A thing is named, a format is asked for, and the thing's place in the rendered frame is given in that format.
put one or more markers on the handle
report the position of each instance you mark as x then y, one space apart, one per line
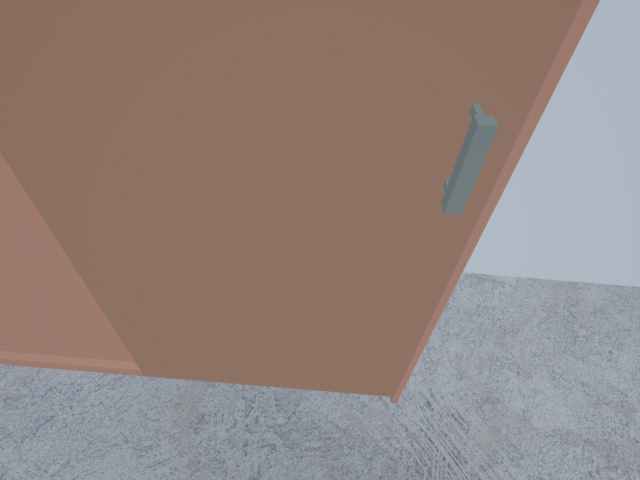
477 142

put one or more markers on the wardrobe door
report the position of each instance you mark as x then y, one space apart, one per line
251 189
45 307

